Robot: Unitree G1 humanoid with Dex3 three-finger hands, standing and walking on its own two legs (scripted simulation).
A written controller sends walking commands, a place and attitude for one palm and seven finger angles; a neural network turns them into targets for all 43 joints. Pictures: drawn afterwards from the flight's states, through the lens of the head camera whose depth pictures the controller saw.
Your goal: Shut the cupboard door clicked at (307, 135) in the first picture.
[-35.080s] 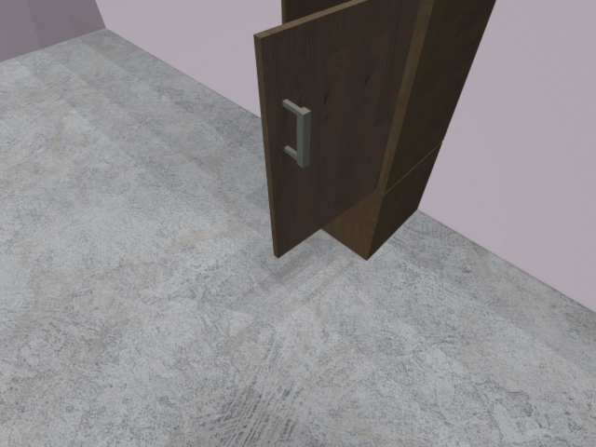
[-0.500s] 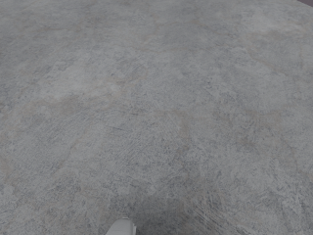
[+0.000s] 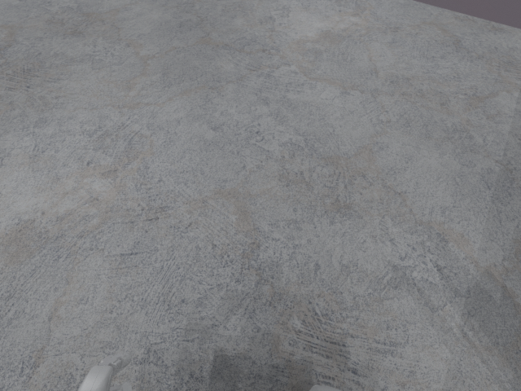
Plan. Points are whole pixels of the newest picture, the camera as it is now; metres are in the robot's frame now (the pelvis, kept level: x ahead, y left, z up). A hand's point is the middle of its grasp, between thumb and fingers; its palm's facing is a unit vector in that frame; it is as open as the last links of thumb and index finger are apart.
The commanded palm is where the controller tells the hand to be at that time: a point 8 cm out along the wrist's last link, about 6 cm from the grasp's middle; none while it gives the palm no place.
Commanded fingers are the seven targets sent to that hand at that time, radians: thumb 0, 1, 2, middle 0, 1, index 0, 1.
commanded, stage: turn to face it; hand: left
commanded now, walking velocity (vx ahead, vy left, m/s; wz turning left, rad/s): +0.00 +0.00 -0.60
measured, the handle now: out of the picture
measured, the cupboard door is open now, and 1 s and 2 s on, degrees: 56 56 56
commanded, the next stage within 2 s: take the last steps up to it in 1.76 s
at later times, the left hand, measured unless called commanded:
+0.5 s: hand (151, 387) +0.15 +0.20 -0.19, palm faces -0.23 -0.96 -0.19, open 7.4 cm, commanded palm none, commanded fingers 0.00 0.90 0.90 -0.20 -0.30 -0.20 -0.30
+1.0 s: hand (214, 324) +0.25 +0.10 -0.15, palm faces -0.57 -0.78 -0.28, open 7.4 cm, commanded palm none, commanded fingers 0.00 0.90 0.90 -0.20 -0.30 -0.20 -0.30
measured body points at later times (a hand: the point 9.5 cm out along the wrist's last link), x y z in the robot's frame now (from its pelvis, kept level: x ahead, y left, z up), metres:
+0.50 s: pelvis +0.03 +0.02 -0.01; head +0.09 +0.04 +0.44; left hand +0.16 +0.25 -0.17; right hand +0.07 -0.25 -0.13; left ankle +0.06 +0.12 -0.74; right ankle -0.02 -0.11 -0.71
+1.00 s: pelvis +0.03 +0.00 -0.01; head +0.05 -0.05 +0.44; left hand +0.28 +0.14 -0.13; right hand -0.10 -0.24 -0.17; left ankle +0.06 +0.13 -0.68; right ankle -0.03 -0.10 -0.74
